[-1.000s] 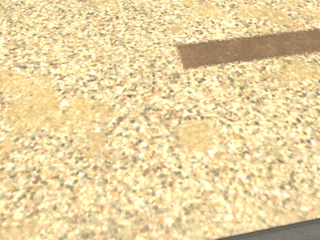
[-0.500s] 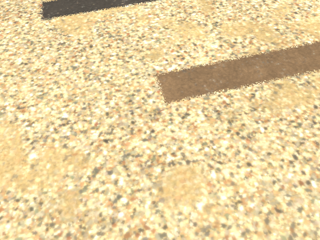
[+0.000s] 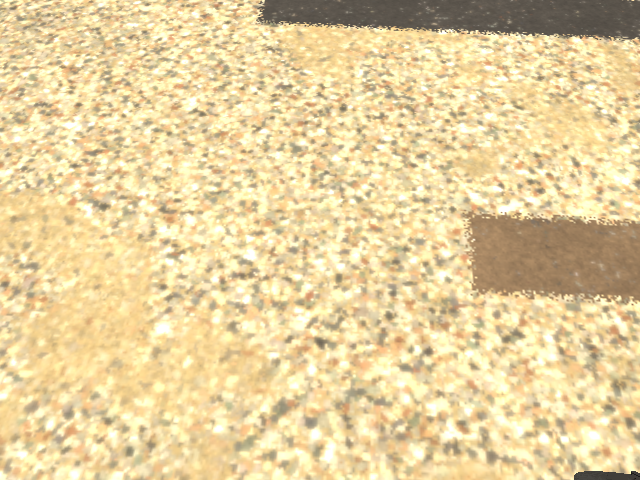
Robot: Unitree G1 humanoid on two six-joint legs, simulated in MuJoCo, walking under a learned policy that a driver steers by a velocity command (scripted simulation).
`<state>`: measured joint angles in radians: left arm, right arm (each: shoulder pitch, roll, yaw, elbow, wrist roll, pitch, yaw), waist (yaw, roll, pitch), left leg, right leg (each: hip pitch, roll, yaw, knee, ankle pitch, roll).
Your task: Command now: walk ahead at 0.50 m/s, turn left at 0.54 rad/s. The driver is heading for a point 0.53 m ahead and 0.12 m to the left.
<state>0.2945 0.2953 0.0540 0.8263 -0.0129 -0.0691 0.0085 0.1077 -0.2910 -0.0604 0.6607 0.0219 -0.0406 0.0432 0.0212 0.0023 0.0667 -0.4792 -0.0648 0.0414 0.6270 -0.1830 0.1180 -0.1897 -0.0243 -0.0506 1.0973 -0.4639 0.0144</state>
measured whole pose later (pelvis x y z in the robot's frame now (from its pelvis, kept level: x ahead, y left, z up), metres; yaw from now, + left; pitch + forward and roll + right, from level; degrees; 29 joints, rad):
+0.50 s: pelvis +0.29 -0.03 +0.01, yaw +18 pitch +1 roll -1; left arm 0.12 0.27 0.05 0.69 0.01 -0.11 -0.01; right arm 0.35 -0.31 -0.06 0.72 0.03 -0.02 -0.01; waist -0.04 0.03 0.02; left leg -0.34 -0.06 -0.13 1.13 -0.46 0.03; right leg -0.39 0.03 -0.01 0.54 -0.18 -0.02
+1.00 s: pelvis +0.46 +0.07 +0.01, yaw +26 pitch +2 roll -1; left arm 0.20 0.31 0.04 0.85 -0.01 -0.01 0.01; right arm 0.10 -0.23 -0.02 0.65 -0.02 -0.01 0.02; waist 0.03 -0.03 0.06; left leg -0.41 -0.03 0.00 0.49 -0.11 0.05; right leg -0.38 -0.06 0.01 0.98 -0.55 0.07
